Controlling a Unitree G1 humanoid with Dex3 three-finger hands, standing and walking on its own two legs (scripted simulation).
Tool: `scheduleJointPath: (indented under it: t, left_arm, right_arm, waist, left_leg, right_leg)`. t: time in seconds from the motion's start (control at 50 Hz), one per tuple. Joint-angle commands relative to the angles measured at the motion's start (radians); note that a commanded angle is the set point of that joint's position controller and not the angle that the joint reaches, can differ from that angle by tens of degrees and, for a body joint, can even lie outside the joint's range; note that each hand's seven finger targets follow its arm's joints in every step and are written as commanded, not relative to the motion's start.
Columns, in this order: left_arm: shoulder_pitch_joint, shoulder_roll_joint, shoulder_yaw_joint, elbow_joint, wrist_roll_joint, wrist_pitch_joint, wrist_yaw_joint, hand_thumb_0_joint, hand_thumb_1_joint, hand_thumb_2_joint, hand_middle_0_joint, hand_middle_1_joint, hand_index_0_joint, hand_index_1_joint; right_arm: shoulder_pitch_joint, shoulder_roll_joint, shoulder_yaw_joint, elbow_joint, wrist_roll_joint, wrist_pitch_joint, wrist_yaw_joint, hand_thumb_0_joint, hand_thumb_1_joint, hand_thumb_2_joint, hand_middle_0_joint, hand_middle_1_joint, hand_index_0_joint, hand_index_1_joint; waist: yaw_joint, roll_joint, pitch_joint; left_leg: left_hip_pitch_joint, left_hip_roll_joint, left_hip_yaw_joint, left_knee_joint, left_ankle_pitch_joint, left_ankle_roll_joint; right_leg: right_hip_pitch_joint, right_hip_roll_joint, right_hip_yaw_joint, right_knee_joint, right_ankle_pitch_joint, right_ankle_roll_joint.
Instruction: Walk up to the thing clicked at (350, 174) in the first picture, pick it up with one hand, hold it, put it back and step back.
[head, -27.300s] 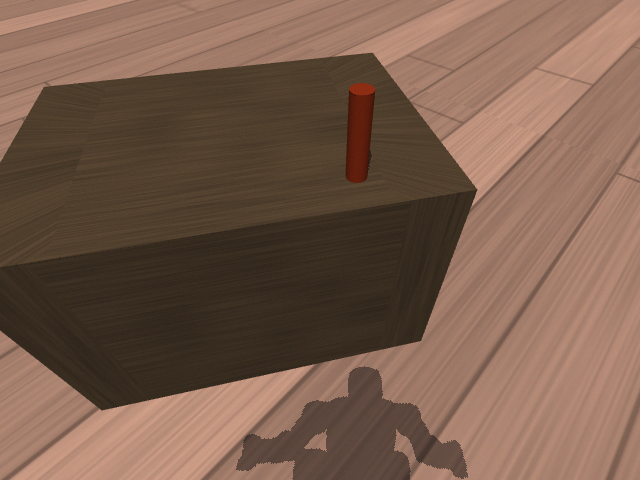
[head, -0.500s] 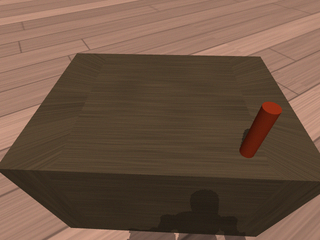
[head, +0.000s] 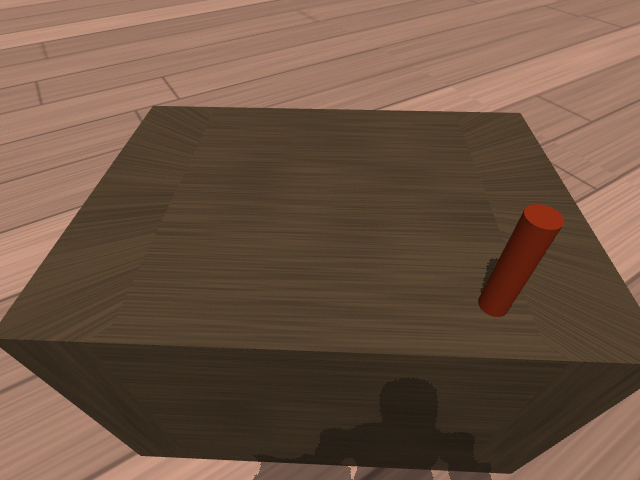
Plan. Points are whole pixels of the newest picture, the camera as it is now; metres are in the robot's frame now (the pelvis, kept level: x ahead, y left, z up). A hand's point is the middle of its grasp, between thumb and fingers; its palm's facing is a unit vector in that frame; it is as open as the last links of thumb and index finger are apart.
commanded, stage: stand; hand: right
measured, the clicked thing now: (515, 266) +0.43 -0.26 +0.02
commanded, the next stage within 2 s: step back in 1.26 s
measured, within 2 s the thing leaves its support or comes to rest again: neither
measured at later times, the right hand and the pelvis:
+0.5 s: hand out of the picture +0.07 -0.25 -0.16, palm faces -0.03 +0.94 -0.34, open 7.4 cm; pelvis +0.00 +0.00 +0.00, yaw +0 degrees
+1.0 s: hand out of the picture +0.07 -0.25 -0.16, palm faces -0.03 +0.94 -0.34, open 7.4 cm; pelvis +0.00 +0.00 +0.00, yaw +0 degrees
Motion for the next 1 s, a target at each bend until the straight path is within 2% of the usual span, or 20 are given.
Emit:
scheduleJointPath:
  t: [0.0,0.08,0.22,0.42,0.6,0.7,0.8,0.9,0.98]
  left_arm:
    - [-0.031,0.214,0.043,-0.049,0.004,-0.017,0.011,0.000,0.900,0.900,-0.200,-0.300,-0.200,-0.301]
    - [-0.031,0.214,0.043,-0.050,0.005,-0.018,0.012,0.000,0.900,0.900,-0.200,-0.300,-0.200,-0.301]
    - [-0.032,0.216,0.043,-0.056,0.004,-0.019,0.013,0.000,0.900,0.900,-0.200,-0.300,-0.200,-0.301]
    - [-0.029,0.218,0.043,-0.051,0.005,-0.017,0.013,0.000,0.900,0.900,-0.200,-0.300,-0.200,-0.301]
    - [-0.023,0.212,0.040,-0.054,0.005,-0.021,0.011,0.000,0.900,0.900,-0.200,-0.300,-0.200,-0.301]
    - [-0.023,0.217,0.042,-0.052,0.004,-0.020,0.011,0.000,0.900,0.900,-0.200,-0.300,-0.200,-0.301]
    - [-0.025,0.211,0.039,-0.054,0.003,-0.020,0.011,0.000,0.900,0.900,-0.200,-0.300,-0.200,-0.300]
    - [-0.033,0.214,0.043,-0.052,0.002,-0.017,0.011,0.000,0.900,0.900,-0.200,-0.300,-0.200,-0.300]
    - [-0.031,0.218,0.043,-0.052,0.004,-0.017,0.011,0.000,0.900,0.900,-0.200,-0.300,-0.200,-0.300]
  right_arm:
    - [-0.025,-0.204,-0.042,-0.051,0.000,-0.021,-0.017,0.000,-0.900,-0.900,0.200,0.300,0.200,0.300]
    - [-0.034,-0.212,-0.046,-0.052,-0.001,-0.020,-0.015,0.000,-0.900,-0.900,0.200,0.300,0.200,0.300]
    - [-0.029,-0.210,-0.047,-0.054,-0.001,-0.020,-0.017,0.000,-0.900,-0.900,0.200,0.300,0.200,0.300]
    - [-0.029,-0.208,-0.046,-0.053,-0.001,-0.019,-0.015,0.000,-0.900,-0.900,0.200,0.300,0.200,0.300]
    - [-0.030,-0.215,-0.047,-0.052,-0.001,-0.021,-0.014,0.000,-0.900,-0.900,0.200,0.300,0.200,0.300]
    - [-0.025,-0.211,-0.048,-0.051,-0.001,-0.019,-0.014,0.000,-0.900,-0.900,0.200,0.300,0.200,0.300]
    - [-0.030,-0.214,-0.048,-0.052,0.000,-0.023,-0.014,0.000,-0.900,-0.900,0.200,0.300,0.200,0.300]
    - [-0.023,-0.213,-0.047,-0.047,-0.002,-0.020,-0.015,0.000,-0.900,-0.900,0.200,0.300,0.200,0.300]
    - [-0.026,-0.207,-0.046,-0.051,-0.002,-0.020,-0.014,0.000,-0.900,-0.900,0.200,0.300,0.200,0.300]
  waist:
    - [0.002,0.002,-0.049]
    - [0.004,-0.007,-0.048]
    - [0.002,-0.003,-0.074]
    - [0.002,-0.002,-0.047]
    - [0.005,0.010,-0.057]
    - [0.005,0.001,-0.059]
    - [0.009,0.009,-0.065]
    - [0.004,0.016,-0.039]
    - [0.004,0.008,-0.054]
  left_leg:
    - [-0.015,0.126,-0.093,-0.050,0.162,0.024]
    - [-0.012,0.127,-0.096,-0.048,0.152,0.025]
    - [0.003,0.129,-0.090,-0.034,0.203,0.025]
    - [-0.022,0.125,-0.094,-0.054,0.131,0.024]
    - [-0.011,0.125,-0.090,-0.047,0.144,0.026]
    - [-0.015,0.126,-0.090,-0.051,0.135,0.027]
    - [-0.004,0.129,-0.093,-0.043,0.199,0.025]
    - [-0.027,0.122,-0.088,-0.055,0.118,0.023]
    - [-0.025,0.125,-0.092,-0.054,0.138,0.024]
  right_leg:
    - [0.006,-0.122,0.097,-0.039,0.137,-0.030]
    - [0.001,-0.119,0.095,-0.047,0.120,-0.029]
    - [0.016,-0.122,0.093,-0.030,0.181,-0.033]
    - [0.000,-0.116,0.093,-0.043,0.103,-0.029]
    - [-0.002,-0.120,0.100,-0.048,0.130,-0.026]
    - [0.001,-0.120,0.098,-0.045,0.111,-0.028]
    - [0.009,-0.121,0.095,-0.031,0.165,-0.031]
    - [-0.008,-0.120,0.103,-0.046,0.096,-0.029]
    - [0.006,-0.119,0.096,-0.038,0.112,-0.031]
